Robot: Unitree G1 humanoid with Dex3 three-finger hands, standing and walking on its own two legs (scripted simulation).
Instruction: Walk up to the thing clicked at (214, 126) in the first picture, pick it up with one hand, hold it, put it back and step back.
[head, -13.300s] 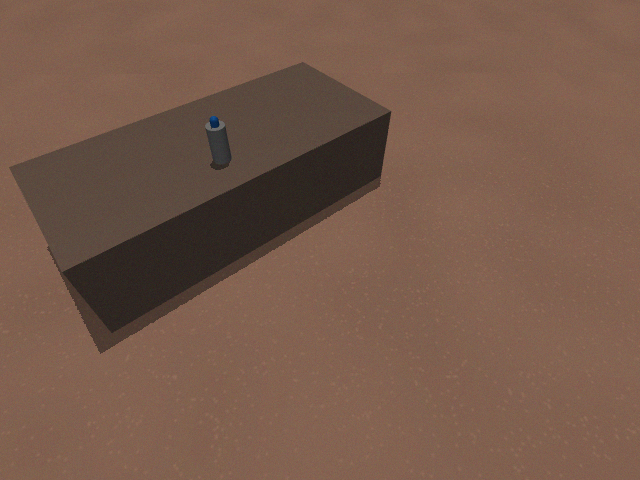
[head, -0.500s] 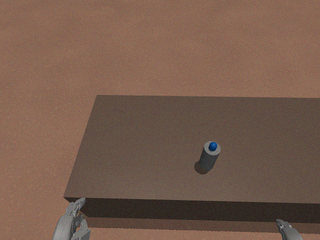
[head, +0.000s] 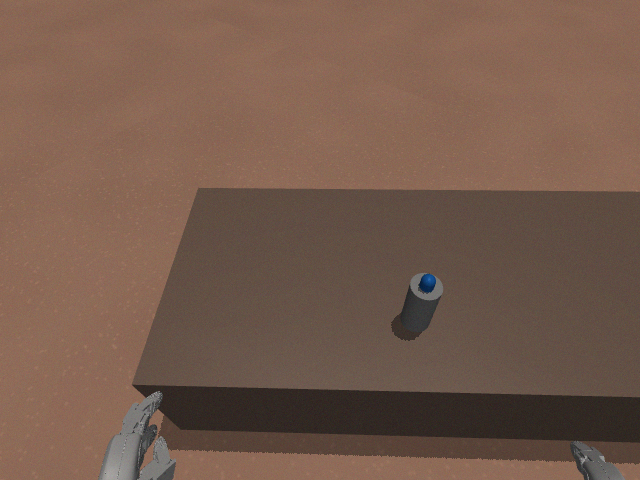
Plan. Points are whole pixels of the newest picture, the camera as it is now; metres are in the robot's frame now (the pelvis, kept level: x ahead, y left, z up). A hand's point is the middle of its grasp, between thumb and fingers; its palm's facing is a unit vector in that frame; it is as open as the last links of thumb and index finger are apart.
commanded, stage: go down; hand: right
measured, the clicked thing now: (421, 299) +0.53 -0.19 -0.27
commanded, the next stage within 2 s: approach in 1.58 s
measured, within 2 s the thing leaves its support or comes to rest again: neither
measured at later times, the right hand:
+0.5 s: hand (573, 416) +0.23 -0.30 -0.05, palm faces +0.20 +0.94 -0.28, open 17.5 cm
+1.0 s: hand (587, 322) +0.35 -0.35 -0.02, palm faces +0.18 +0.98 -0.11, open 17.7 cm
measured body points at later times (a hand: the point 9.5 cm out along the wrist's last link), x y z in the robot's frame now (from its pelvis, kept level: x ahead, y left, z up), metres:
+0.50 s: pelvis -0.01 +0.00 +0.00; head +0.04 -0.02 +0.44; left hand +0.14 +0.25 -0.08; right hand +0.22 -0.35 -0.03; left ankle +0.00 +0.15 -0.68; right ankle +0.00 -0.13 -0.68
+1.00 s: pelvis -0.02 +0.00 -0.02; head +0.09 -0.04 +0.42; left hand +0.04 +0.28 -0.11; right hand +0.34 -0.40 -0.01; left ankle +0.00 +0.15 -0.68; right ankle +0.00 -0.13 -0.68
